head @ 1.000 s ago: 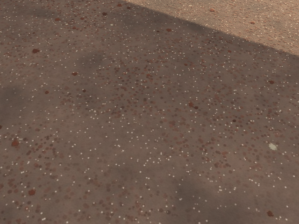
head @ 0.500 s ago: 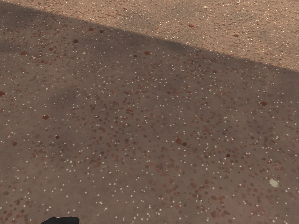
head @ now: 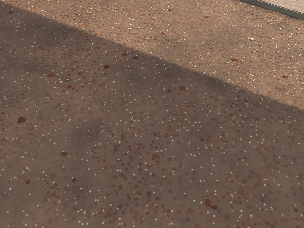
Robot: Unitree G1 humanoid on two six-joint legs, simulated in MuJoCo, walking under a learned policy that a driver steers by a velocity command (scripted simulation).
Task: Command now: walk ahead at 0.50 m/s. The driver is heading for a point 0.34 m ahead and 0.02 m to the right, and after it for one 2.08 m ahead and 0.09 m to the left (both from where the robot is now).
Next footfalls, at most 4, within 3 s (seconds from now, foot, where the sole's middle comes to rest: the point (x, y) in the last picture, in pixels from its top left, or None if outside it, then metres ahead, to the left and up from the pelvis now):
0.06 left None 0.22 0.13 -0.77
0.64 right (196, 219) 0.53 -0.11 -0.77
1.16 left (150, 156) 0.83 0.11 -0.77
1.48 right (199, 168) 0.78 -0.13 -0.77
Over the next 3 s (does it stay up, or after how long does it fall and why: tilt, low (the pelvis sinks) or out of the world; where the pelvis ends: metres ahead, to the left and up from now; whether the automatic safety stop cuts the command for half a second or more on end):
stays up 1.26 -0.03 0.01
